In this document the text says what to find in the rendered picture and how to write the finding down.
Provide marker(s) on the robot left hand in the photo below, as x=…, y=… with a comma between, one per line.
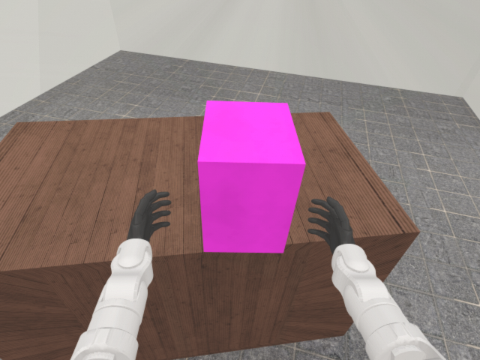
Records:
x=141, y=226

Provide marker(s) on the carton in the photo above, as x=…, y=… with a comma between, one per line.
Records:
x=250, y=169

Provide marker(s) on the robot right hand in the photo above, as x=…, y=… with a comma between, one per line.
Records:
x=339, y=231

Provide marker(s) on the right robot forearm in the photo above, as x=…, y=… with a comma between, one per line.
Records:
x=386, y=331

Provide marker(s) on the left robot forearm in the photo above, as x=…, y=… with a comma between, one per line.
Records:
x=112, y=332

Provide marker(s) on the pedestal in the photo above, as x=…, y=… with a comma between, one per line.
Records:
x=68, y=194

